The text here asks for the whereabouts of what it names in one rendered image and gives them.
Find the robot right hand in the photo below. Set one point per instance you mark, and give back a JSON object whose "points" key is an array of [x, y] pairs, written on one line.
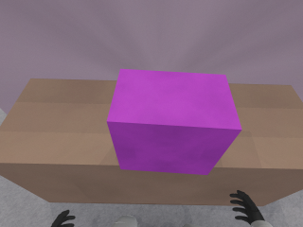
{"points": [[250, 209]]}

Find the robot left thigh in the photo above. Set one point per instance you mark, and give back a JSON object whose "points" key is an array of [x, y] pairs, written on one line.
{"points": [[126, 221]]}

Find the robot left hand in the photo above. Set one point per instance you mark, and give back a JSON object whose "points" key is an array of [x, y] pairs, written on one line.
{"points": [[62, 217]]}

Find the pedestal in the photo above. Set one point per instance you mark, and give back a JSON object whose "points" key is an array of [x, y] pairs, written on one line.
{"points": [[55, 143]]}

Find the carton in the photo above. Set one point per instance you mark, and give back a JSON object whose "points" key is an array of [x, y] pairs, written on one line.
{"points": [[173, 122]]}

